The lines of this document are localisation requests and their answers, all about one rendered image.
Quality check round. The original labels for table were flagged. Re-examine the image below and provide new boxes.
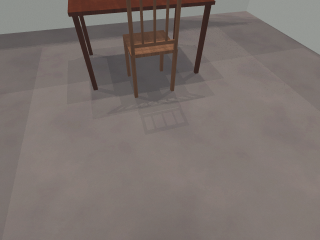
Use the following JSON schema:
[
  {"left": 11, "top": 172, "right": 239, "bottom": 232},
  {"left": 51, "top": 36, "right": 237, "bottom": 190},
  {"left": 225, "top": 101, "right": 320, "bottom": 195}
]
[{"left": 67, "top": 0, "right": 216, "bottom": 91}]

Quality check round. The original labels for chair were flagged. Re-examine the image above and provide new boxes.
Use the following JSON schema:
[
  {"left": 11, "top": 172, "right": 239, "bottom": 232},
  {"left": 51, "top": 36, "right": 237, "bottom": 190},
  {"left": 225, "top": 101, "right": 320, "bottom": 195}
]
[{"left": 122, "top": 0, "right": 182, "bottom": 98}]

